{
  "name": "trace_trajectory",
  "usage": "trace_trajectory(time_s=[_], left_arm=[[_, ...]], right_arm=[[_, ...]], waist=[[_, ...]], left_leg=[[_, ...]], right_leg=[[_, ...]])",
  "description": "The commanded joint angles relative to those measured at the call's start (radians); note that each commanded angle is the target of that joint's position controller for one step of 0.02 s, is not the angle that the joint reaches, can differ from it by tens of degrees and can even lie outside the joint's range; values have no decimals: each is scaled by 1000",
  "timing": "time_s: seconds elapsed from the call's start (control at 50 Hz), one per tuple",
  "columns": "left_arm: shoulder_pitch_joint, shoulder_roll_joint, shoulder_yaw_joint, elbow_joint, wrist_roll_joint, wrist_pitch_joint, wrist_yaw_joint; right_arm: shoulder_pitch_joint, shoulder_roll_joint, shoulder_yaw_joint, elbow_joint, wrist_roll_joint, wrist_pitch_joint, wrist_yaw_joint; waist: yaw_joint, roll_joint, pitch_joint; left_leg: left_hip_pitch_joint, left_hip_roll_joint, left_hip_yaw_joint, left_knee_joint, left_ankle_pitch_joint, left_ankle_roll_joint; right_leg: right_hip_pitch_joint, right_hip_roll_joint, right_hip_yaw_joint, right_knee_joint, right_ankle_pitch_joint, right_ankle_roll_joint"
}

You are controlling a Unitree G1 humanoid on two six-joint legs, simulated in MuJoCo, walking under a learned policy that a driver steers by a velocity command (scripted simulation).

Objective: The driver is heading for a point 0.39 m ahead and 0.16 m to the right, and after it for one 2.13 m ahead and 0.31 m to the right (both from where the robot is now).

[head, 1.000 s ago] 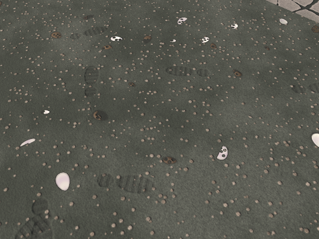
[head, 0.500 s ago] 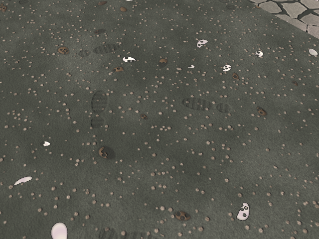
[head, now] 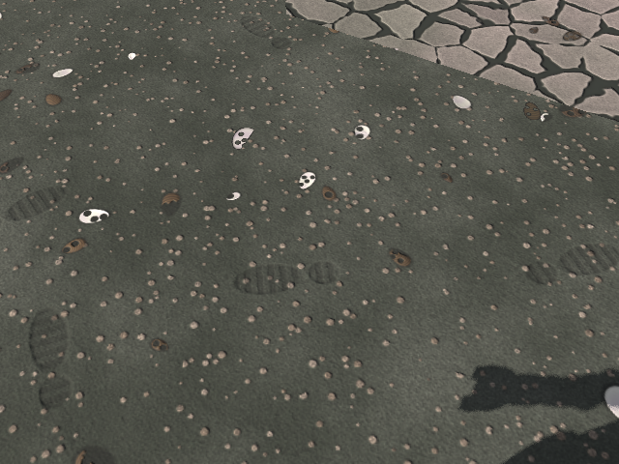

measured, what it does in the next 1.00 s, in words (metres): walks ahead, turning right: left foot, then right foot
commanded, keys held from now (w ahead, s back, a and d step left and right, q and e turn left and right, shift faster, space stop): w+e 0.38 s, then e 0.52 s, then q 0.10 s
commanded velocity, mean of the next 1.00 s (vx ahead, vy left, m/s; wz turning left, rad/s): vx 0.30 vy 0.00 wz -0.56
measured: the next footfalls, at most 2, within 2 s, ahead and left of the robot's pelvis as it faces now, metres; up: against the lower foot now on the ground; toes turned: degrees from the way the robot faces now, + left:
left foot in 0.52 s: +0.49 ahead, +0.05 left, +0.00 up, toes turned -20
right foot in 0.96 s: +0.35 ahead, -0.15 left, +0.00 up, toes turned -36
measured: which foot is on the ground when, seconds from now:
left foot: down 0.00-0.00, up 0.02-0.50, down 0.52-0.96, up 0.98-1.00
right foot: down 0.00-0.52, up 0.54-0.94, down 0.96-1.00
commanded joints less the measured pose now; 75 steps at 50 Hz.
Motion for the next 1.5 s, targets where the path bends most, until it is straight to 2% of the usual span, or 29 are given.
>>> trace_trajectory(time_s=[0.02,0.04,0.08,0.1,0.16,0.4,0.48,0.5,0.52,0.54,0.56,0.58,0.6,0.62,0.78,0.92,0.96,0.98,1.0,1.02,1.06,1.16,1.32,1.38,1.4,1.42,1.44,1.46,1.5], left_arm=[[342,303,96,30,-5,7,26],[351,289,91,27,-22,23,31],[246,189,66,29,-29,15,41],[217,165,57,27,-35,4,45],[226,166,49,26,-45,-29,45],[441,212,57,27,-28,-20,51],[367,241,64,-3,-25,-18,61],[327,247,65,-15,-39,-27,55],[322,186,48,-59,-62,-38,50],[491,99,35,-77,-107,-26,68],[491,210,54,-38,-25,-7,73],[476,190,57,-51,-44,4,73],[406,201,53,-47,-22,23,66],[351,198,58,-60,-15,38,47],[252,134,33,-142,-13,96,2],[141,143,21,-215,-19,88,-10],[208,150,18,-191,-9,61,7],[214,220,20,-212,2,45,22],[191,258,27,-220,-10,42,36],[173,174,3,-199,-6,39,40],[78,123,-22,-187,-1,35,51],[120,164,-6,-165,-27,37,76],[122,171,19,-138,-14,49,74],[89,193,32,-134,-19,56,73],[95,197,37,-127,-20,59,72],[120,158,32,-135,-17,65,67],[63,111,16,-196,-25,73,74],[21,126,15,-196,-14,82,79],[70,150,24,-162,-33,77,66]], right_arm=[[-11,-84,-22,-163,19,-12,28],[-143,-159,-31,-195,7,-28,34],[-156,-143,-26,-199,21,-47,35],[-154,-140,-28,-201,4,-33,31],[-126,-113,-22,-206,-28,23,40],[-523,-127,1,-378,-8,24,56],[-326,-184,-12,-337,-2,-5,33],[-197,-209,-20,-308,-6,-21,23],[-53,-277,-34,-297,-27,-34,10],[-63,-350,-46,-320,-34,-20,16],[-38,-263,-31,-320,6,4,27],[-129,-234,-27,-333,4,10,19],[-210,-150,-5,-354,10,19,14],[-244,-124,8,-357,9,22,7],[-245,-191,-16,-336,-4,26,11],[-193,-261,-45,-329,-1,72,22],[-140,-222,-36,-305,-3,90,33],[-80,-102,-4,-331,-15,96,48],[-142,-111,1,-344,3,119,34],[-173,-141,-4,-329,17,132,34],[-125,-144,-9,-281,25,129,45],[-105,-164,-31,-258,15,123,47],[-133,-133,-28,-300,19,131,50],[-84,-123,-26,-300,21,121,56],[-68,-137,-27,-300,16,111,56],[-61,-225,-46,-307,-3,98,49],[-45,-364,-81,-322,2,95,49],[6,-344,-85,-306,-4,99,40],[-140,-255,-61,-331,15,110,28]], waist=[[117,-270,-303],[154,-61,-259],[61,55,-63],[26,63,-39],[-12,22,-55],[124,-63,-10],[29,-98,-89],[-47,-73,-146],[-90,18,-283],[-8,257,-462],[-4,71,-424],[27,168,-396],[31,84,-266],[32,131,-177],[65,151,-136],[17,151,-115],[40,16,-115],[5,-277,-157],[48,-277,-125],[37,-174,-98],[-16,-168,-71],[11,-109,-103],[34,-134,-113],[-10,-122,-129],[-29,-80,-119],[-15,124,-97],[-29,310,-22],[-64,214,-33],[20,93,-4]], left_leg=[[-693,-85,-141,920,-73,-13],[-824,-47,-335,937,-8,0],[-776,44,-348,752,140,7],[-712,65,-355,678,146,-6],[-624,68,-337,571,158,-46],[-757,-13,-316,97,423,-53],[-400,-103,-317,-69,383,8],[-209,-69,-329,-154,520,32],[63,151,-493,-114,770,75],[290,503,-836,-66,1271,234],[177,423,-775,-11,1448,208],[113,437,-758,-71,1185,255],[-42,339,-639,-151,951,217],[-144,270,-540,-201,847,184],[-319,245,-303,-289,659,192],[-333,271,-266,-209,350,134],[-414,207,-214,-54,296,45],[-531,97,-124,208,-81,-35],[-529,7,-233,260,-153,-42],[-473,29,-306,272,-88,-41],[-417,-1,-323,243,27,-32],[-467,-38,-320,343,16,-36],[-419,-38,-261,204,-31,-12],[-295,-58,-225,9,92,24],[-225,-53,-265,-134,216,44],[-159,106,-528,-286,281,87],[-168,340,-862,-314,634,226],[-200,347,-839,-305,677,307],[-231,201,-655,-292,534,247]], right_leg=[[757,-386,813,-238,-87,-283],[716,-380,811,-311,-66,-268],[457,-321,581,-344,119,-178],[372,-267,502,-347,220,-144],[282,-187,400,-355,370,-124],[466,-153,458,-273,511,-46],[407,-103,461,-48,807,60],[340,-57,440,113,764,90],[179,4,397,371,408,119],[-51,165,266,693,-505,142],[-39,65,280,747,-466,131],[-102,65,261,815,-378,153],[-114,2,231,755,-313,166],[-105,-15,229,707,-277,179],[-23,-61,159,447,-124,196],[161,-42,90,74,-161,156],[330,-60,180,-201,-28,131],[418,-376,537,-312,197,94],[245,-448,557,-317,340,-39],[214,-376,453,-316,314,-36],[201,-274,299,-329,287,21],[340,-303,215,-246,481,-8],[338,-352,216,-200,380,-45],[278,-338,168,-129,317,9],[213,-310,128,-69,195,70],[63,-212,35,138,-29,154],[-175,-7,14,277,-423,212],[-159,-34,146,456,-444,205],[-155,-64,191,499,-259,198]])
